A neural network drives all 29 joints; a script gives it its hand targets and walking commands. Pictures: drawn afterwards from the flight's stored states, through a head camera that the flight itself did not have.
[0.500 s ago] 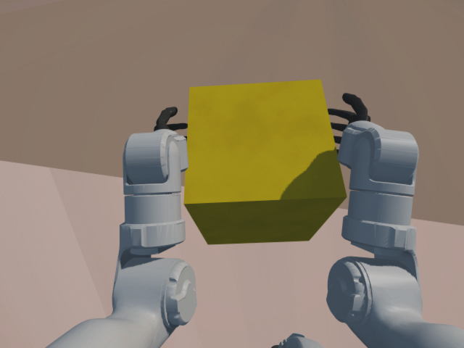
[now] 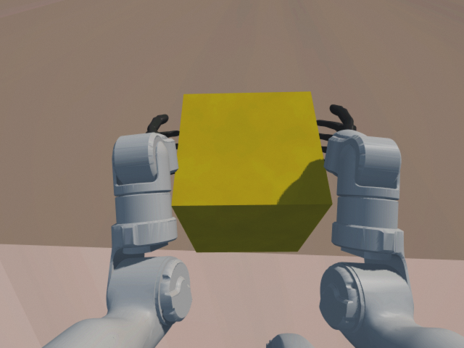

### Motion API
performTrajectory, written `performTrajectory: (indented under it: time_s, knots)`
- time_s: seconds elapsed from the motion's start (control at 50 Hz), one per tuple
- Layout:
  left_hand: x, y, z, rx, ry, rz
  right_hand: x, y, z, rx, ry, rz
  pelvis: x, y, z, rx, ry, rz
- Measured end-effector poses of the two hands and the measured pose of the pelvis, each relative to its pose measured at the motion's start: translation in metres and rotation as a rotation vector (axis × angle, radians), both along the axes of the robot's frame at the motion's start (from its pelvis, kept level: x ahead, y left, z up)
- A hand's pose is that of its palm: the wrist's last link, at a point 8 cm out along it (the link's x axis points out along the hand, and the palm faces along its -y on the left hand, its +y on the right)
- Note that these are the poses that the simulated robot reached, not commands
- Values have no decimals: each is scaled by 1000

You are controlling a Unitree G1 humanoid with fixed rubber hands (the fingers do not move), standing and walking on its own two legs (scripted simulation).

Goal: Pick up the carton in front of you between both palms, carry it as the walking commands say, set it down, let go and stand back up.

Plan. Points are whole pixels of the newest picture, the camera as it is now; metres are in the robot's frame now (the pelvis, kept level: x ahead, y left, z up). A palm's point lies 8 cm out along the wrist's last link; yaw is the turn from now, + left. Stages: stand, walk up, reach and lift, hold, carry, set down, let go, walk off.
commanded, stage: carry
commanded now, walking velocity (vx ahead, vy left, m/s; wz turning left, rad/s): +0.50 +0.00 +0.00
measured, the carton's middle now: (246, 181) +0.39 -0.03 +0.06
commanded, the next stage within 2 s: none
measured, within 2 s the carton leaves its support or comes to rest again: neither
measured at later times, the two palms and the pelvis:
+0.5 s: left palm (151, 40) +0.64 +0.15 +0.21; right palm (287, 20) +0.68 -0.14 +0.22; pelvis +0.28 -0.03 +0.05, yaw +1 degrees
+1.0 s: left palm out of the picture +0.96 +0.13 +0.26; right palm out of the picture +0.96 -0.16 +0.27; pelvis +0.58 +0.00 +0.08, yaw +0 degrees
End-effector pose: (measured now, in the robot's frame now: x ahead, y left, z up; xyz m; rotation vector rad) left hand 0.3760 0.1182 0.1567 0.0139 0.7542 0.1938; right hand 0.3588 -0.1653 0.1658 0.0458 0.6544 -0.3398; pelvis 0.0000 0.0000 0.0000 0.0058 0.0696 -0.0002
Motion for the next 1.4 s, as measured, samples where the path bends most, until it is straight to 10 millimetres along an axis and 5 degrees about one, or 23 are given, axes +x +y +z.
performTrajectory:
  time_s: [0.2,0.3,0.42,0.62,0.68,0.78,0.88,1.02,1.2,1.4]
  knots:
    - [114,-2,36,-9,-104,41,125,-2,39,15,-99,24,113,-10,18,-8,19,1]
    - [172,0,37,35,-87,87,203,0,37,21,-79,99,186,-29,13,-48,-4,20]
    - [217,18,34,42,-16,170,276,21,36,52,-8,168,244,-37,37,-23,0,15]
    - [350,34,77,14,-104,146,393,35,78,29,-97,136,366,-16,51,-3,16,22]
    - [398,33,75,12,-92,89,426,33,78,1,-84,98,409,-1,46,25,0,7]
    - [460,17,68,5,-4,11,461,17,66,0,7,10,460,12,67,-5,3,7]
    - [516,7,80,-20,-39,-1,512,7,83,11,-30,-31,508,13,82,-16,10,1]
    - [601,7,106,-5,-122,50,613,7,108,13,-106,32,598,-3,83,-6,16,5]
    - [692,15,93,51,-17,158,742,16,89,40,1,162,722,-35,86,17,-12,27]
    - [819,9,72,38,12,141,861,9,66,49,31,125,844,-33,101,22,16,25]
